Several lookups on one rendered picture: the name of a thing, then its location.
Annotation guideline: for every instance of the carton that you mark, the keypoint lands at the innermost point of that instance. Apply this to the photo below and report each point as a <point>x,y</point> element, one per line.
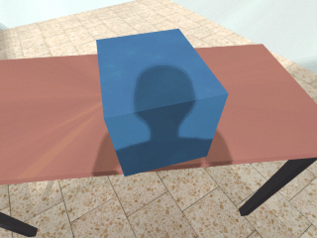
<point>161,102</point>

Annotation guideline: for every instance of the table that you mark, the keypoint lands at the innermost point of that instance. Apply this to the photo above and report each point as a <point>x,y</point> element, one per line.
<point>52,124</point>

